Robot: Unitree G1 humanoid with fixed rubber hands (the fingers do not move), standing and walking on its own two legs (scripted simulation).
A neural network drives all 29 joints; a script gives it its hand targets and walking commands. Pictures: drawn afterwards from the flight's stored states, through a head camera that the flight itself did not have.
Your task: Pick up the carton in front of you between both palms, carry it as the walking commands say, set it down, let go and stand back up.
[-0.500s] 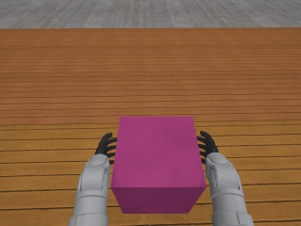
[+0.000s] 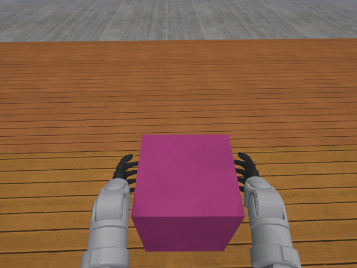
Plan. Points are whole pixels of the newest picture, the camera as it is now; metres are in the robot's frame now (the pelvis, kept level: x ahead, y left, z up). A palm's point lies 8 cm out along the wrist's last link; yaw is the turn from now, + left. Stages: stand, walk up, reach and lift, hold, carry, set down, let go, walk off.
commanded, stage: carry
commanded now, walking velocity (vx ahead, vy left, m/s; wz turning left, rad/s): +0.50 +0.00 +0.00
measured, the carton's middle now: (185, 195) +0.31 +0.00 -0.02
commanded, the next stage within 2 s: none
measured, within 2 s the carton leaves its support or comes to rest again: neither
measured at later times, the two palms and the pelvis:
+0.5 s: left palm (129, 138) +0.41 +0.15 +0.09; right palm (245, 139) +0.41 -0.15 +0.09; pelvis +0.16 +0.00 -0.01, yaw -2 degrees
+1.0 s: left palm (161, 84) +0.68 +0.08 +0.09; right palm (246, 83) +0.70 -0.22 +0.08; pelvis +0.45 -0.08 +0.00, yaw +0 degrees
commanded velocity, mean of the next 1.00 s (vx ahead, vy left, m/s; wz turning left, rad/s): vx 0.50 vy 0.00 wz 0.00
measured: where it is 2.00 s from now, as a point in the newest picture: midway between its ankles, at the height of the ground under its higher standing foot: (190, 154)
